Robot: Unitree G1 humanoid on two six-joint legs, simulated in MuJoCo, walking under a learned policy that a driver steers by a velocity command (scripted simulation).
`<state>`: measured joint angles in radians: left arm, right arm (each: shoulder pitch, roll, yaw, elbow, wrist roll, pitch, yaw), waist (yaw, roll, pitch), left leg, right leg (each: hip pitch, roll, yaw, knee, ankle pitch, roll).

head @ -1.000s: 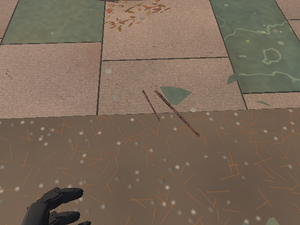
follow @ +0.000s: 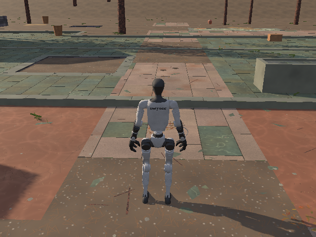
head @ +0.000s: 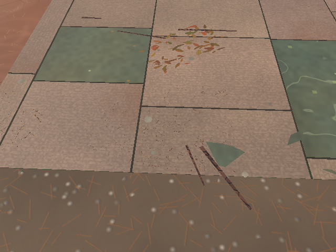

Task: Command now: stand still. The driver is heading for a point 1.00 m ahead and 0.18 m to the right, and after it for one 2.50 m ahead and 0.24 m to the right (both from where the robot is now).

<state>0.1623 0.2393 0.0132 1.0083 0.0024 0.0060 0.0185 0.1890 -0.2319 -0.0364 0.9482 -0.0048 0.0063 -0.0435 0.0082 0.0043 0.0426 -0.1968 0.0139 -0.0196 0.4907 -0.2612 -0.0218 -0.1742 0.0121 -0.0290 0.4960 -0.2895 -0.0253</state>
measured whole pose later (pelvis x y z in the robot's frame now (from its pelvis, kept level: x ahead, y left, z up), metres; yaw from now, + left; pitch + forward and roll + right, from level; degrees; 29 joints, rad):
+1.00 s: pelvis +0.26 +0.03 -0.01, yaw +0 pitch +1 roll +0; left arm 0.01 0.23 0.03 0.94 0.00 -0.07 -0.03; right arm 0.33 -0.23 -0.03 1.06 0.01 -0.06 -0.02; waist -0.04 0.01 0.06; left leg -0.22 -0.02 -0.04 1.03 -0.59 -0.03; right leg -0.44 0.03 -0.05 0.51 -0.09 -0.07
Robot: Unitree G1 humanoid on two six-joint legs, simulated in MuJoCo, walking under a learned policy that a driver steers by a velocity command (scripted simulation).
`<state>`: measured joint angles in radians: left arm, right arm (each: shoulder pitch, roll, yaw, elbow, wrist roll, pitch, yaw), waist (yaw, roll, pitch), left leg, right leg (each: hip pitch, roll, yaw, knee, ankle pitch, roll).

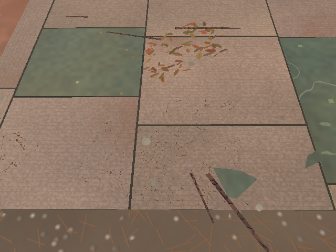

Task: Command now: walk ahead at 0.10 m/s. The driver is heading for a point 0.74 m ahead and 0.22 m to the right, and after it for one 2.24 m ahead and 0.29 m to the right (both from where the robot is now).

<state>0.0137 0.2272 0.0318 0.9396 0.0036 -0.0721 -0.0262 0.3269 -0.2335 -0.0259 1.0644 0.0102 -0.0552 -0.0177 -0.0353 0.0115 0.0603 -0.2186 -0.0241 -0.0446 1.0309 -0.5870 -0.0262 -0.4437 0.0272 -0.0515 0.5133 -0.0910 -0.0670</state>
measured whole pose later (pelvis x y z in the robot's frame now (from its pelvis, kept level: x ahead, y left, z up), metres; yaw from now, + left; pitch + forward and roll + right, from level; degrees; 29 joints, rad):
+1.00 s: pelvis +0.10 +0.02 +0.01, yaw -1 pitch -1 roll +0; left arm 0.17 0.21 0.04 1.11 -0.01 0.01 0.04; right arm 0.27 -0.19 -0.04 1.10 0.01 -0.01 -0.05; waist 0.00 0.00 0.02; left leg -0.16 0.01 0.02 0.53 -0.37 0.02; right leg -0.25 0.00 -0.03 0.55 -0.32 -0.03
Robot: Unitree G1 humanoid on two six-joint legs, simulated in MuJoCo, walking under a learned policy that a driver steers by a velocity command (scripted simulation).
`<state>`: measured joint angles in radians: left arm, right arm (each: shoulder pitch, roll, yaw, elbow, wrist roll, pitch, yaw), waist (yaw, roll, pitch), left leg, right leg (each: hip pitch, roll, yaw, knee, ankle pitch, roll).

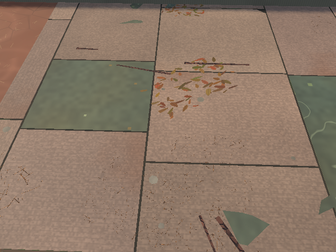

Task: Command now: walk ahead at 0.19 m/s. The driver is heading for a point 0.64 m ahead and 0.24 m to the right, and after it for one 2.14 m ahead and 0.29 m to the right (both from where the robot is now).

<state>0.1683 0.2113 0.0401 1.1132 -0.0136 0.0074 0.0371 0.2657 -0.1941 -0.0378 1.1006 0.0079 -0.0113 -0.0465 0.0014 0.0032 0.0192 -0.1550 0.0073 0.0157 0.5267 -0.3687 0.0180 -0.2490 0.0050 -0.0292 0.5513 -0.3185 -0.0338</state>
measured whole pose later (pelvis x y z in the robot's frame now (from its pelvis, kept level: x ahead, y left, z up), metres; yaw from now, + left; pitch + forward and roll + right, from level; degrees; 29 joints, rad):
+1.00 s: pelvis +0.44 +0.00 +0.01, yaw -16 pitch +0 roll +3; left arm 0.15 0.26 0.09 0.86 -0.02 -0.03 0.00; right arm 0.30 -0.26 -0.08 0.99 -0.01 -0.11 -0.01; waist -0.05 -0.02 0.01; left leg -0.03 -0.02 0.23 0.24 -0.21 0.02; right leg -0.73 -0.14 0.05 0.90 -0.02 -0.04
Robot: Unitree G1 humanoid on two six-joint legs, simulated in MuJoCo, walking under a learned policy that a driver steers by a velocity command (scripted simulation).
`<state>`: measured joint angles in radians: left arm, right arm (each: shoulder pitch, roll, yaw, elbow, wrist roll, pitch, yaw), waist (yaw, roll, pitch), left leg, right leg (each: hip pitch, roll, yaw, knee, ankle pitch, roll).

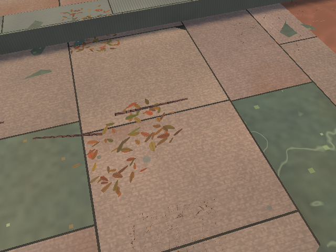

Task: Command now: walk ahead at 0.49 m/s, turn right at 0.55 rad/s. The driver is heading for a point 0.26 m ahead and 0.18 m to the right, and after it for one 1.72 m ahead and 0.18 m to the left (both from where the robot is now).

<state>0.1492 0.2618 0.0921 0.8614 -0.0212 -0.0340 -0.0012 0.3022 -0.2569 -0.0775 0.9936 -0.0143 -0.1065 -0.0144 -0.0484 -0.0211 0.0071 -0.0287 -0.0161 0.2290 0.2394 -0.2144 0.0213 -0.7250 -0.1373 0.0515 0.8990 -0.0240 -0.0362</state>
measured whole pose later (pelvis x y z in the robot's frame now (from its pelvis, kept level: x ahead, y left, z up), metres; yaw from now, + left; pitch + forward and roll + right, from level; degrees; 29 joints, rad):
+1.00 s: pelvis +0.32 -0.08 -0.01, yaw -1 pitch +4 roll -1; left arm 0.12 0.28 0.07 0.78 -0.02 0.00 0.03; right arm 0.18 -0.30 -0.09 0.75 0.02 0.02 -0.04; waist -0.02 0.01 0.01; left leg -0.39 -0.05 -0.14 0.48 -0.15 0.02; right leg -0.38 0.03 0.07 0.66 -0.37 0.04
